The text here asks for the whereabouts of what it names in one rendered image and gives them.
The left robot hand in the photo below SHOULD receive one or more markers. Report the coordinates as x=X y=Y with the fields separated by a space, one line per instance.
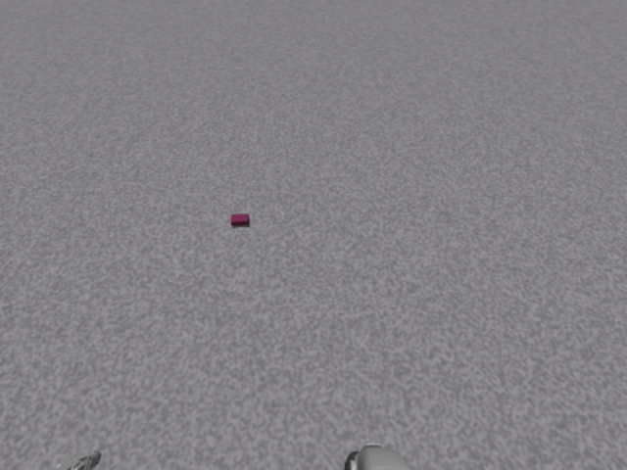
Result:
x=85 y=461

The small box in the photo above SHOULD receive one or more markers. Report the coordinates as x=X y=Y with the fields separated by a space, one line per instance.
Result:
x=239 y=219

